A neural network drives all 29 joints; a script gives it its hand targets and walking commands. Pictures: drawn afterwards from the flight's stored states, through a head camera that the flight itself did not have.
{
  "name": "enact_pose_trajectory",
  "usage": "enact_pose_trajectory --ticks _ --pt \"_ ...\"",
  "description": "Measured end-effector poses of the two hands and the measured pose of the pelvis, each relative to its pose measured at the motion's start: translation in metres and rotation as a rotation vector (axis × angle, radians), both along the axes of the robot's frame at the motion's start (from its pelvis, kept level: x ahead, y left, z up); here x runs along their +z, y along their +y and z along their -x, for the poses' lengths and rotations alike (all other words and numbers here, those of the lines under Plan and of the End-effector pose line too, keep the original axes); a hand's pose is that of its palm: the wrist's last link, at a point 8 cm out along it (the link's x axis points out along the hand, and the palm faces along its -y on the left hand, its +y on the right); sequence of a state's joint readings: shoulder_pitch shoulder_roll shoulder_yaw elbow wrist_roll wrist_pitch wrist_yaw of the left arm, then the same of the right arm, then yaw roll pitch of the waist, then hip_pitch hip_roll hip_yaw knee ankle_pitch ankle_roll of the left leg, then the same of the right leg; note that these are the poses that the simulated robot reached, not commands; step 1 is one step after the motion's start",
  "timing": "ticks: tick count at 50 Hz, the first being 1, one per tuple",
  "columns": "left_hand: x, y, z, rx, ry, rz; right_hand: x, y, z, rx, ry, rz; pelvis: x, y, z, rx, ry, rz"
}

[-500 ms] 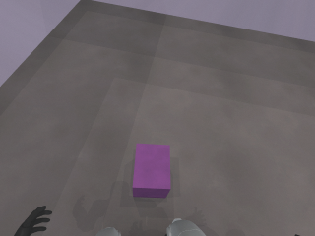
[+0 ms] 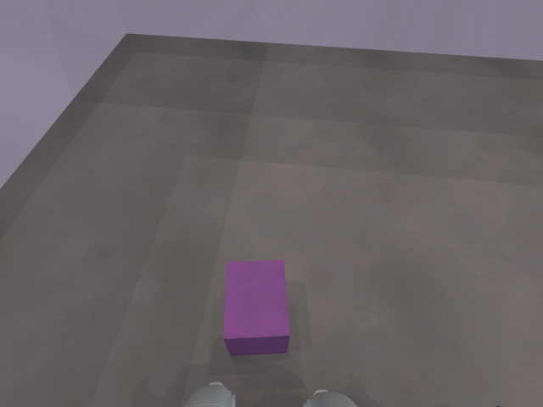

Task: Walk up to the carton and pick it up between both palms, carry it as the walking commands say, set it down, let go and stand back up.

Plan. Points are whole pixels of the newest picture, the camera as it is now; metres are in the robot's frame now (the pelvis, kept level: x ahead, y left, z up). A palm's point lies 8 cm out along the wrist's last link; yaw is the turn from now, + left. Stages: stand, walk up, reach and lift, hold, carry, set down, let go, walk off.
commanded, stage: walk up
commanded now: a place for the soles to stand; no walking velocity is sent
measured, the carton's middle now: (256, 308) +0.48 +0.06 -0.63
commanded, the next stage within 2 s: none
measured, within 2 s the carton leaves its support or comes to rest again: neither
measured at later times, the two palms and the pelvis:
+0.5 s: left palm (74, 396) +0.15 +0.29 -0.07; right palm out of the picture +0.09 -0.32 -0.08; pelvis +0.01 -0.01 +0.03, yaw +0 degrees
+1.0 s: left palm out of the picture +0.09 +0.32 -0.08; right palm out of the picture +0.11 -0.29 -0.06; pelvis +0.01 +0.02 +0.05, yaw +0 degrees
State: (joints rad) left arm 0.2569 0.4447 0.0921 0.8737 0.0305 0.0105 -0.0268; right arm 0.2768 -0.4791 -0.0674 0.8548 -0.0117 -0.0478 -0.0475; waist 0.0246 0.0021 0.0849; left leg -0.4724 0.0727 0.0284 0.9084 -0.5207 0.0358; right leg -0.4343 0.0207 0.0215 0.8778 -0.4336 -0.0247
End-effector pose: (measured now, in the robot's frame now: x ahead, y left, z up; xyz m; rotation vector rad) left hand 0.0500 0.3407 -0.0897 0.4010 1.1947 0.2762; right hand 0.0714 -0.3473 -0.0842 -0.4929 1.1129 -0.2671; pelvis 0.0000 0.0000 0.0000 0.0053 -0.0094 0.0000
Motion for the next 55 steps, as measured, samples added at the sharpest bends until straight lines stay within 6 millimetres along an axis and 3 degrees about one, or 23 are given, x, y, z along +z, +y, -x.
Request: enact_pose_trajectory --ticks 3,13,20,26,33,39,50,55 --pt "-0.004 -0.01 -0.005 0.014 -0.006 0.019 0.0 0.002 -0.007 0.001 -0.022 -0.016 0.001 -0.003 -0.006 -0.008 -0.015 -0.028" --pt "-0.002 -0.05 -0.054 -0.047 -0.079 0.078 0.003 0.009 -0.033 -0.004 -0.057 -0.091 0.013 -0.016 -0.012 0.01 -0.019 -0.026" --pt "0.014 -0.053 -0.086 -0.073 -0.145 0.081 0.006 0.017 -0.029 -0.029 -0.044 -0.109 0.022 -0.011 -0.012 0.001 -0.031 -0.03" --pt "0.023 -0.046 -0.098 -0.077 -0.165 0.089 0.01 0.026 -0.017 -0.046 -0.017 -0.117 0.029 -0.004 -0.009 -0.004 -0.032 -0.021" --pt "0.02 -0.036 -0.088 -0.063 -0.121 0.121 0.018 0.039 -0.002 -0.053 0.035 -0.11 0.037 0.008 -0.008 -0.008 -0.025 -0.01" --pt "0.012 -0.028 -0.068 -0.033 -0.054 0.139 0.024 0.048 -0.003 -0.061 0.046 -0.106 0.042 0.016 -0.009 -0.009 -0.022 -0.002" --pt "0.009 -0.024 -0.038 0.015 0.028 0.144 0.029 0.058 -0.036 -0.028 0.016 -0.123 0.047 0.019 -0.014 0.0 -0.008 0.003" --pt "0.011 -0.024 -0.034 0.022 0.041 0.135 0.029 0.061 -0.053 -0.019 -0.011 -0.14 0.048 0.018 -0.018 -0.007 -0.01 0.003"
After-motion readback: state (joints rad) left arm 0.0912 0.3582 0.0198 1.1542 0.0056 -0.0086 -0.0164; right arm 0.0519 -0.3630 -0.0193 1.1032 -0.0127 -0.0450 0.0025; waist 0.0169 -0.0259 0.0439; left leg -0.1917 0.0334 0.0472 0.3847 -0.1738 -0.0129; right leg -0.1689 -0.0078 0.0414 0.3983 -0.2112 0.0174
